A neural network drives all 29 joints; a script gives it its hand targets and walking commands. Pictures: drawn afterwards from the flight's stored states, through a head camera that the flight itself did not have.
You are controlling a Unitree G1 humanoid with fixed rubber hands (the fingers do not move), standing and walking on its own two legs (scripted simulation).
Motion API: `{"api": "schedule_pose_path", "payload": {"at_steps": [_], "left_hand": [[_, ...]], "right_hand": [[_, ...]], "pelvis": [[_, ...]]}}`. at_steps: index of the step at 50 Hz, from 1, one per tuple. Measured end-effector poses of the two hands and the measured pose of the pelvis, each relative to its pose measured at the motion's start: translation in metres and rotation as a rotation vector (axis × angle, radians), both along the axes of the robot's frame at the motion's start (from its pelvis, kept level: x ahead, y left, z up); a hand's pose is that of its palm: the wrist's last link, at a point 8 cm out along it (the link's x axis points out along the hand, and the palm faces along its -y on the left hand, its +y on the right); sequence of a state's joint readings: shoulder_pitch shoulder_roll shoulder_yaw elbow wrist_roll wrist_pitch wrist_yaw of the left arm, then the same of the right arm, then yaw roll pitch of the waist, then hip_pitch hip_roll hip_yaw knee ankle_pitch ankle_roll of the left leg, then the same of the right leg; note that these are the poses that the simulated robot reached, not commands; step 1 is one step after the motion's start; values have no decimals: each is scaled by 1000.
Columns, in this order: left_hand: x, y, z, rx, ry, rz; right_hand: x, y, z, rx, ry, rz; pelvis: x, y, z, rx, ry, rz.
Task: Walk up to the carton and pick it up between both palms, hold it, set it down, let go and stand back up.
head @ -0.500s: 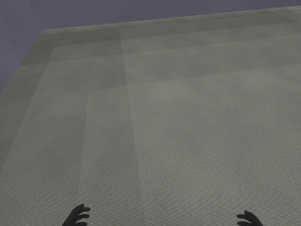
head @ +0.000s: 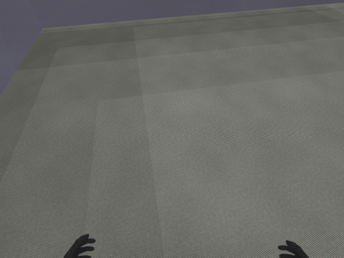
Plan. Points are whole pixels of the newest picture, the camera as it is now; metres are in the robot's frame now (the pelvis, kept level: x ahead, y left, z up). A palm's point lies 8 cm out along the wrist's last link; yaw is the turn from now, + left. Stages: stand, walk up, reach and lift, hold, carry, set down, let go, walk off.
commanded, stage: stand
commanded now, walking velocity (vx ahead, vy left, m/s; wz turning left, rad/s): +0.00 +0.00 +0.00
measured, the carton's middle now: out of the picture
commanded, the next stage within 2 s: walk up in 1.66 s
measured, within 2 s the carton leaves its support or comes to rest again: neither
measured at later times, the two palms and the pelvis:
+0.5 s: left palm out of the picture +0.10 +0.29 -0.09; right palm out of the picture +0.10 -0.28 -0.09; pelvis +0.00 +0.01 +0.01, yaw +0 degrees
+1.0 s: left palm out of the picture +0.06 +0.29 -0.10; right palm out of the picture +0.06 -0.29 -0.10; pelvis -0.02 +0.00 +0.02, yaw +0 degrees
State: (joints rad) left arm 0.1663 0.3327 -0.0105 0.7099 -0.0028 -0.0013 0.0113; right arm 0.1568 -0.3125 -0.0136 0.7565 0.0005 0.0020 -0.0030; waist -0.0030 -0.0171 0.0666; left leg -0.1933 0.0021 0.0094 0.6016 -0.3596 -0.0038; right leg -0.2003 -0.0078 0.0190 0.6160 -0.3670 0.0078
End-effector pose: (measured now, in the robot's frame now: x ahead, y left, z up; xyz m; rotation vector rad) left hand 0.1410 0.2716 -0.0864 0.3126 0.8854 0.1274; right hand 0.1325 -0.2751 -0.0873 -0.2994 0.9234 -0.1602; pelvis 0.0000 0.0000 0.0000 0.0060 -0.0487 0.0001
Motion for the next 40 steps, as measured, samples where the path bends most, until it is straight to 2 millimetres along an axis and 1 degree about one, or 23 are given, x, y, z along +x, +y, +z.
{"api": "schedule_pose_path", "payload": {"at_steps": [6,16,25,40], "left_hand": [[-7,7,-2,7,42,18],[-25,20,-4,27,116,41],[-37,23,-6,31,164,61],[-58,21,-7,29,207,81]], "right_hand": [[-1,-1,0,-6,25,-6],[-15,-1,-5,-3,94,-27],[-32,-4,-7,-6,137,-53],[-61,-7,-11,1,198,-83]], "pelvis": [[2,2,3,-1,-2,-1],[2,5,9,-3,-3,-2],[0,6,13,-1,-11,-4],[-10,4,17,-2,-15,-4]]}}
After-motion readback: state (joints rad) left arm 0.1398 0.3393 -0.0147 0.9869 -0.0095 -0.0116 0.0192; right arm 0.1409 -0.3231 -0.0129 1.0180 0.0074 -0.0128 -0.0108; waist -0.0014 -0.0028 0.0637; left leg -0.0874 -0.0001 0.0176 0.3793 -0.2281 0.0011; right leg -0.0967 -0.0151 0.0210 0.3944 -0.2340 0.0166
